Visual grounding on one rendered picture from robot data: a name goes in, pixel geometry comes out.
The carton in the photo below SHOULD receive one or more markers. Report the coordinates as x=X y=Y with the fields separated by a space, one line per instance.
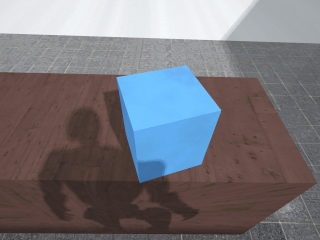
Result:
x=169 y=120

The pedestal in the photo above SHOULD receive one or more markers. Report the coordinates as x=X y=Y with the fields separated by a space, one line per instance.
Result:
x=66 y=166

